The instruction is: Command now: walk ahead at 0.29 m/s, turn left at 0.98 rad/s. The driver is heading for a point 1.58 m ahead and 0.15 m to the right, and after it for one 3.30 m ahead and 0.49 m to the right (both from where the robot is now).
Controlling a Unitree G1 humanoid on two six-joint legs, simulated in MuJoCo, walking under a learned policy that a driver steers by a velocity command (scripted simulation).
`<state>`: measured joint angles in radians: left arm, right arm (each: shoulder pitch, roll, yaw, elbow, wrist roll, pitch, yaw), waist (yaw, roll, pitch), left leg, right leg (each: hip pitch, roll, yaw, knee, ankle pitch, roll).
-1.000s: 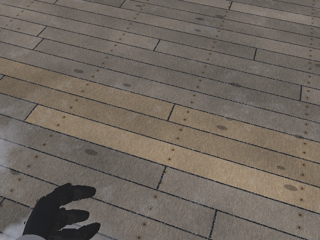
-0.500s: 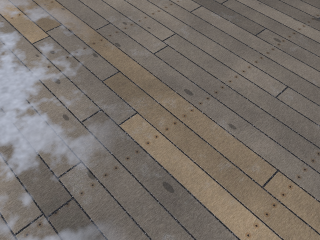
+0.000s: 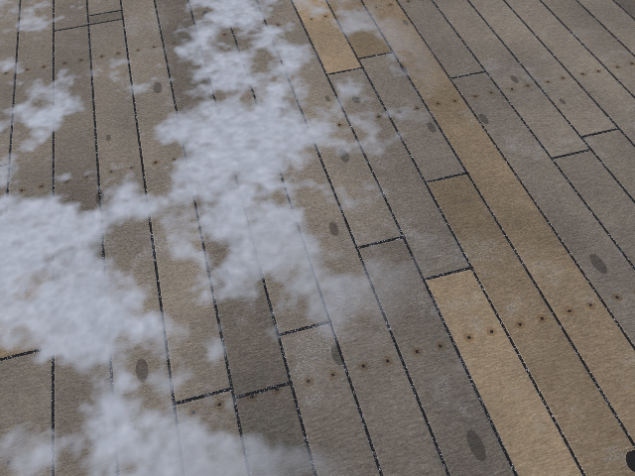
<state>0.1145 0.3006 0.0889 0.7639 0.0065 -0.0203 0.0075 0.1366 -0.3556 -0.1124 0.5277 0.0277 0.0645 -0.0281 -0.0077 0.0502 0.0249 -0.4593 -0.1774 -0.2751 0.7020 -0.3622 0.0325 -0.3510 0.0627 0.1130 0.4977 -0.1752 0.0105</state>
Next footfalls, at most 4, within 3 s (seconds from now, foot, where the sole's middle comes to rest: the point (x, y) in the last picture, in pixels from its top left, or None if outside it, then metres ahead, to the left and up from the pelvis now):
0.42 left None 0.15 0.20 -0.77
0.86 right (281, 411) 0.60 0.13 -0.77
1.26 left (258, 244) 1.06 0.20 -0.77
1.70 right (411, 184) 1.26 -0.22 -0.77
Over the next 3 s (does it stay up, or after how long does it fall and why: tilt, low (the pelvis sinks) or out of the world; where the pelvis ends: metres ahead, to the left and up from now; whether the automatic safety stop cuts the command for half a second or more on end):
stays up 1.69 -0.42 0.01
